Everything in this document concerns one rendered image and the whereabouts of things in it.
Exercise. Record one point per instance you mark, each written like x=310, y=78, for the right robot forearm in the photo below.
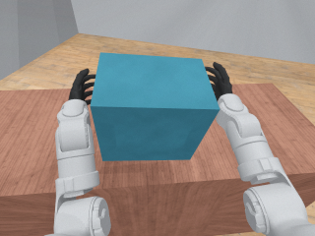
x=256, y=162

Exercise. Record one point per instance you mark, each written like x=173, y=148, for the right robot hand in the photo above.
x=220, y=79

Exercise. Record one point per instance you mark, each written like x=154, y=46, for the left robot upper arm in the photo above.
x=83, y=217

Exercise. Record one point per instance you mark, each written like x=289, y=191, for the carton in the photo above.
x=148, y=107

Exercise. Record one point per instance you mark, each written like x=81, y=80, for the right robot upper arm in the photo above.
x=276, y=210

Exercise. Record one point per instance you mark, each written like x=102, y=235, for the left robot forearm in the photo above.
x=75, y=151

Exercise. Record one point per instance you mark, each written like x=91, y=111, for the left robot hand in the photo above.
x=78, y=87

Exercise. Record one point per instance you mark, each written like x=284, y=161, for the pedestal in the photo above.
x=201, y=196

